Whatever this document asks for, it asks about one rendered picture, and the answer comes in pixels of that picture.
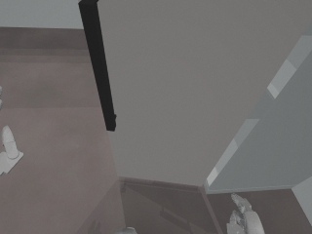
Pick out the right robot hand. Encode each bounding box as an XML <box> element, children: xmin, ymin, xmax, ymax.
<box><xmin>226</xmin><ymin>193</ymin><xmax>265</xmax><ymax>234</ymax></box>

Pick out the handle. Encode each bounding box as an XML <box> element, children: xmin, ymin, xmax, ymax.
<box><xmin>78</xmin><ymin>0</ymin><xmax>117</xmax><ymax>132</ymax></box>

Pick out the left robot hand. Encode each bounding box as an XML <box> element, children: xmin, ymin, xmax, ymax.
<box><xmin>0</xmin><ymin>86</ymin><xmax>23</xmax><ymax>176</ymax></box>

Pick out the fridge door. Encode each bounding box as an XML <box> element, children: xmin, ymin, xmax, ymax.
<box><xmin>78</xmin><ymin>0</ymin><xmax>312</xmax><ymax>186</ymax></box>

